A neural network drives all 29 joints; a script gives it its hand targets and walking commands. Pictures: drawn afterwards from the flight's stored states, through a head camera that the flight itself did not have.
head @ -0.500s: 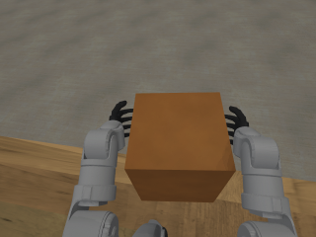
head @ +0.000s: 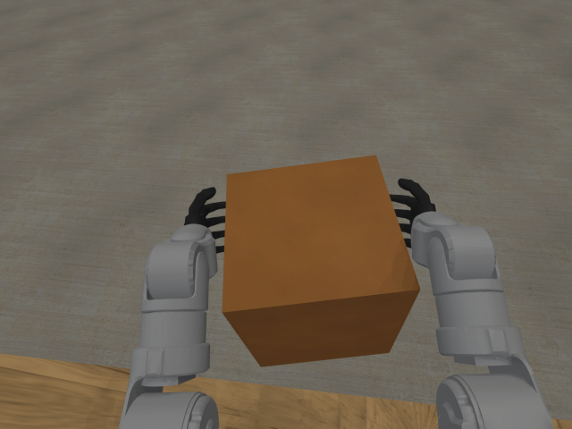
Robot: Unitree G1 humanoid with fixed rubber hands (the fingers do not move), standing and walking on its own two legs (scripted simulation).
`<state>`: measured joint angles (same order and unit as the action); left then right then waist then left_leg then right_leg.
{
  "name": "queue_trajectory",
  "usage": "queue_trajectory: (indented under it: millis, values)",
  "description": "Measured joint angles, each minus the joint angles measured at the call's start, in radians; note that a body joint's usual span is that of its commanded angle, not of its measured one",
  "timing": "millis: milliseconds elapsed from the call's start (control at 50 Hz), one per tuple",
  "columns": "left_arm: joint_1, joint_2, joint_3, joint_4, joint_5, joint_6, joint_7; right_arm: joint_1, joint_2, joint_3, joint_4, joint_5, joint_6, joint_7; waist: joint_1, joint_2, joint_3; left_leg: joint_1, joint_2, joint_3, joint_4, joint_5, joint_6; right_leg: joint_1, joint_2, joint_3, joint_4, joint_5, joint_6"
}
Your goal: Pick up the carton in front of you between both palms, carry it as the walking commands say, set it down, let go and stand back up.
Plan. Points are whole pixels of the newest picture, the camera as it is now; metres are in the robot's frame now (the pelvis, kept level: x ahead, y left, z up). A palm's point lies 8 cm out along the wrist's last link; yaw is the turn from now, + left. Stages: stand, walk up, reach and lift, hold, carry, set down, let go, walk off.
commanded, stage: carry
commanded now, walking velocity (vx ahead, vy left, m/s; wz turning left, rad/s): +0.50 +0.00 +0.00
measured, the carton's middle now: (313, 269) +0.35 +0.01 +0.04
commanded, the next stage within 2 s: none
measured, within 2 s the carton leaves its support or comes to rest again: neither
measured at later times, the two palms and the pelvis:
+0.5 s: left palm (257, 157) +0.74 +0.14 -0.05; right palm (380, 168) +0.71 -0.16 -0.05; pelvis +0.38 +0.03 -0.14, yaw +0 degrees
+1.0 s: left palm (263, 124) +1.09 +0.17 -0.17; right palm (348, 121) +1.13 -0.13 -0.18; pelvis +0.76 -0.01 -0.24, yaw +1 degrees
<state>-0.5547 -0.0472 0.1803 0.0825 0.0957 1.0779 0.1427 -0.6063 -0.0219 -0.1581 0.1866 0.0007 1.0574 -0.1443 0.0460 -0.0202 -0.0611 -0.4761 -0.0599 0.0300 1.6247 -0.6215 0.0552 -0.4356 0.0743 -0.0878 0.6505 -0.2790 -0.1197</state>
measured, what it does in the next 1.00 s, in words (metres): goes down: left foot 0.12 m lower, then right foot 0.12 m lower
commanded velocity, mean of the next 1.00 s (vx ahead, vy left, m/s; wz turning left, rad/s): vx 0.50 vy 0.00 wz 0.00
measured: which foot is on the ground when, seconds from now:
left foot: up 0.00-0.32, down 0.34-0.76, up 0.78-1.00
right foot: down 0.00-0.34, up 0.36-0.72, down 0.74-1.00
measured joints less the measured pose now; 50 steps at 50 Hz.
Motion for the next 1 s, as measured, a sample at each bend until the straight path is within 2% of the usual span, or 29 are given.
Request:
queue_trajectory:
  millis: [20,60,100,140,160,200,260,280,300,320,340,360,380,400,420,460,520,600,660,720,740,760,780,800,840,880,920,1000]
  values:
    - [-0.003,0.009,-0.009,0.02,-0.019,0.004,0.009,0.003,0.009,-0.007,0.003,-0.018,0.009,0.002,0.025,0.006,-0.001,-0.058,0.007,-0.027,0.01,0.026,-0.006,-0.007,0.013,-0.003,0.047,-0.046,0.012]
    - [-0.004,0.029,-0.021,0.057,-0.056,0.01,0.016,0.019,0.035,-0.028,0.002,-0.054,0.028,0.006,0.059,0.007,0.007,-0.159,0.028,-0.067,-0.077,0.091,-0.018,-0.005,0.025,-0.01,0.126,-0.106,-0.014]
    - [-0.002,0.041,-0.032,0.091,-0.092,0.005,0.025,0.046,0.056,-0.048,-0.01,-0.08,0.037,0.01,0.078,0.011,0.02,-0.224,0.056,-0.08,-0.269,0.16,-0.031,0.023,0.028,-0.009,0.16,-0.175,-0.017]
    - [-0.01,0.044,-0.042,0.119,-0.113,-0.008,0.035,0.069,0.065,-0.059,-0.027,-0.094,0.035,0.015,0.088,0.017,0.035,-0.273,0.078,-0.075,-0.402,0.292,-0.024,0.056,0.027,-0.005,0.184,-0.232,-0.011]
    - [-0.015,0.044,-0.045,0.128,-0.118,-0.016,0.037,0.079,0.067,-0.064,-0.037,-0.098,0.031,0.016,0.09,0.02,0.041,-0.288,0.086,-0.07,-0.472,0.397,-0.017,0.072,0.026,0.001,0.197,-0.262,-0.01]
    - [-0.027,0.039,-0.049,0.14,-0.121,-0.032,0.036,0.095,0.066,-0.069,-0.065,-0.101,0.024,0.017,0.093,0.032,0.049,-0.276,0.092,-0.058,-0.685,0.639,-0.01,0.105,0.026,0.014,0.229,-0.329,-0.004]
    - [-0.038,0.028,-0.055,0.132,-0.116,-0.049,0.031,0.118,0.058,-0.067,-0.115,-0.096,0.018,0.018,0.094,0.057,0.042,-0.19,0.085,-0.015,-0.993,0.869,-0.006,0.166,0.034,0.029,0.293,-0.452,0.005]
    - [-0.04,0.028,-0.054,0.124,-0.114,-0.051,0.028,0.118,0.058,-0.064,-0.127,-0.097,0.017,0.017,0.087,0.063,0.036,-0.157,0.077,0.008,-1.043,0.937,0.001,0.182,0.033,0.026,0.337,-0.491,0.009]
    - [-0.039,0.031,-0.051,0.114,-0.112,-0.051,0.023,0.114,0.06,-0.057,-0.131,-0.1,0.017,0.016,0.071,0.066,0.03,-0.114,0.064,0.035,-1.069,0.972,0.012,0.192,0.023,0.014,0.404,-0.443,0.016]
    - [-0.031,0.038,-0.044,0.101,-0.11,-0.048,0.016,0.104,0.064,-0.047,-0.127,-0.104,0.018,0.012,0.041,0.072,0.023,-0.052,0.052,0.06,-1.1,0.975,0.025,0.19,0.013,-0.004,0.513,-0.395,0.025]
    - [-0.026,0.05,-0.036,0.089,-0.109,-0.046,0.007,0.09,0.07,-0.034,-0.12,-0.108,0.02,0.006,0.006,0.072,0.014,0.012,0.04,0.076,-1.112,0.864,0.058,0.163,0.002,-0.013,0.661,-0.345,0.04]
    - [-0.031,0.058,-0.03,0.088,-0.107,-0.044,-0.001,0.075,0.071,-0.022,-0.109,-0.109,0.019,-0.003,-0.025,0.058,0.005,0.041,0.017,0.072,-1.087,0.633,0.067,0.112,-0.007,0.006,0.8,-0.333,0.058]
    - [-0.039,0.061,-0.023,0.094,-0.097,-0.042,-0.008,0.062,0.066,-0.013,-0.092,-0.104,0.017,-0.009,-0.052,0.041,0.004,0.043,-0.007,0.067,-1.036,0.456,0.068,0.055,-0.013,0.036,0.896,-0.33,0.07]
    - [-0.039,0.058,-0.014,0.097,-0.086,-0.034,-0.013,0.053,0.058,-0.004,-0.073,-0.093,0.02,-0.013,-0.077,0.033,0.003,0.041,-0.023,0.064,-0.993,0.357,0.055,-0.005,-0.018,0.064,0.94,-0.309,0.076]
    - [-0.032,0.051,-0.007,0.094,-0.074,-0.024,-0.014,0.049,0.048,0.004,-0.055,-0.078,0.024,-0.017,-0.1,0.029,0.005,0.034,-0.035,0.068,-0.949,0.32,0.056,-0.064,-0.029,0.088,0.943,-0.281,0.079]
    - [-0.011,0.027,0.009,0.079,-0.045,-0.003,-0.016,0.05,0.032,0.016,-0.028,-0.042,0.03,-0.025,-0.133,0.029,0.014,0.037,-0.045,0.072,-0.883,0.26,0.082,-0.167,-0.055,0.121,0.833,-0.226,0.087]
    - [0.019,0.004,0.033,0.044,-0.011,0.009,-0.023,0.044,0.021,0.031,-0.002,0.002,0.022,-0.046,-0.161,0.02,0.042,0.079,-0.045,0.068,-0.848,0.173,0.075,-0.267,-0.093,0.136,0.573,-0.117,0.101]
    - [0.046,-0.001,0.054,-0.018,0.001,0.003,-0.031,0.018,0.029,0.045,0.01,0.021,-0.004,-0.056,-0.187,-0.001,0.06,0.138,-0.046,0.045,-0.786,0.045,0.064,-0.316,-0.117,0.129,0.246,0.315,0.079]
    - [0.065,0.0,0.055,-0.077,0.003,0.006,-0.036,0.011,0.036,0.05,-0.007,0.025,-0.019,-0.055,-0.19,-0.023,0.048,0.205,-0.051,0.03,-0.725,-0.08,0.052,-0.249,-0.112,0.095,-0.037,0.537,0.067]
    - [0.063,0.002,0.047,-0.101,0.007,0.011,-0.035,0.004,0.036,0.046,-0.023,0.02,-0.019,-0.048,-0.173,-0.04,0.017,0.269,-0.054,0.04,-0.6,-0.187,0.036,-0.123,-0.099,0.028,-0.245,0.657,0.05]
    - [0.055,0.0,0.041,-0.095,0.011,0.015,-0.033,0.005,0.031,0.042,-0.025,0.016,-0.015,-0.04,-0.159,-0.045,0.005,0.278,-0.05,0.052,-0.516,-0.112,0.043,-0.064,-0.096,0.005,-0.285,0.632,0.043]
    - [0.044,-0.006,0.032,-0.084,0.015,0.016,-0.027,0.001,0.019,0.038,-0.022,0.014,-0.012,-0.033,-0.138,-0.026,-0.009,0.262,-0.032,0.052,-0.401,-0.073,0.044,-0.024,-0.081,-0.01,-0.266,0.444,0.029]
    - [0.024,-0.01,0.025,-0.065,0.02,0.015,-0.022,-0.01,0.006,0.03,-0.015,0.016,-0.009,-0.025,-0.114,0.003,-0.014,0.216,-0.013,0.032,-0.275,-0.069,0.028,-0.027,-0.054,-0.017,-0.209,0.252,0.019]
    - [0.001,-0.01,0.016,-0.037,0.018,0.014,-0.017,-0.016,-0.005,0.019,-0.009,0.017,-0.004,-0.02,-0.085,0.022,-0.01,0.153,-0.004,0.005,-0.159,-0.063,0.008,-0.054,-0.034,-0.021,-0.135,0.147,0.015]
    - [-0.013,-0.003,0.002,0.0,0.0,0.023,-0.007,-0.004,-0.006,0.005,-0.011,0.01,0.014,-0.015,-0.03,0.02,0.005,0.025,0.006,-0.026,-0.044,-0.003,-0.008,-0.079,-0.022,-0.024,-0.043,0.118,-0.001]
    - [0.002,0.006,-0.01,0.0,-0.029,0.031,0.006,0.014,0.013,-0.009,-0.032,-0.009,0.034,-0.014,0.006,0.021,0.033,-0.094,0.031,-0.044,-0.075,0.083,-0.011,-0.06,-0.014,-0.02,-0.006,0.037,-0.001]
    - [0.016,0.011,-0.012,-0.013,-0.058,0.026,0.013,0.031,0.035,-0.024,-0.067,-0.031,0.041,-0.012,0.032,0.026,0.063,-0.197,0.064,-0.046,-0.179,0.129,-0.02,-0.026,-0.014,-0.017,-0.002,-0.013,0.004]
    - [0.034,0.01,-0.009,-0.033,-0.089,-0.004,0.017,0.079,0.071,-0.042,-0.141,-0.067,0.023,-0.006,0.059,0.03,0.095,-0.32,0.107,-0.031,-0.455,0.245,-0.032,0.064,-0.021,-0.007,-0.029,-0.08,0.015]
